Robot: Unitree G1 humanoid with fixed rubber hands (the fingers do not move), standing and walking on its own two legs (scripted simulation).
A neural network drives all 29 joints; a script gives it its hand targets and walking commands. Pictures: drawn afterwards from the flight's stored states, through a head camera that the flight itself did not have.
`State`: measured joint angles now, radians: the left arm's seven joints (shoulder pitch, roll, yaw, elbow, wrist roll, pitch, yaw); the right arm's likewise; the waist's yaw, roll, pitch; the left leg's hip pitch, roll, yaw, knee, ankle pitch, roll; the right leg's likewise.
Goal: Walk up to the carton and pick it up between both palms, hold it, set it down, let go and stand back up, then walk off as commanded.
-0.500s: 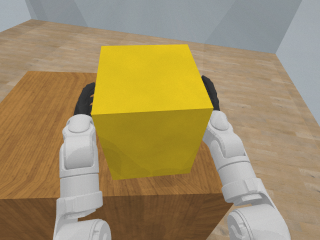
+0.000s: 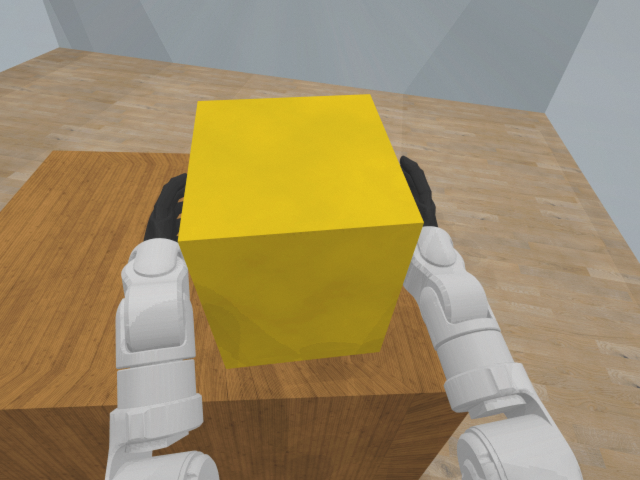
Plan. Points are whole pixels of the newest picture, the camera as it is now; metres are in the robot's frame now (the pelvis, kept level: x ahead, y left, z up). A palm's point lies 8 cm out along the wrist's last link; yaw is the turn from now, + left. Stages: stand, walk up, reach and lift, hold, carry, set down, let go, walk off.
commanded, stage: hold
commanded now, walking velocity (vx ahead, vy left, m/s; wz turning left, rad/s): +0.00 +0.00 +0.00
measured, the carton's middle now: (295, 236) +0.37 +0.00 +0.16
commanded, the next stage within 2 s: none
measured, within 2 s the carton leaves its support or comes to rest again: neither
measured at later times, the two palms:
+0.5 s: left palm (165, 242) +0.35 +0.15 +0.17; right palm (414, 222) +0.36 -0.14 +0.18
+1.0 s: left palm (160, 245) +0.35 +0.16 +0.17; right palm (412, 223) +0.35 -0.13 +0.18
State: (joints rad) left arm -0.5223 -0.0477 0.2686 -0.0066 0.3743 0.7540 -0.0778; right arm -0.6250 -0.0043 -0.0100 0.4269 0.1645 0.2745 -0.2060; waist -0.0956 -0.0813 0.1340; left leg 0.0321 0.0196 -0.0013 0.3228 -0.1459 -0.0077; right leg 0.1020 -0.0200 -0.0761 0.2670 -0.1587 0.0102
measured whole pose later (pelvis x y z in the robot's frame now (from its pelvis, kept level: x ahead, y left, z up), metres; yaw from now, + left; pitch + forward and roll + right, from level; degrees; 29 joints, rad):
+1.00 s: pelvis +0.00 +0.00 +0.00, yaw +0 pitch -12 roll -1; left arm -0.54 -0.05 0.28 0.00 0.38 0.76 -0.09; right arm -0.63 0.00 -0.01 0.43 0.15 0.29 -0.21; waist -0.08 -0.09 0.14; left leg 0.03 0.02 0.00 0.31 -0.13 -0.01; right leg 0.10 -0.02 -0.08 0.27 -0.15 0.01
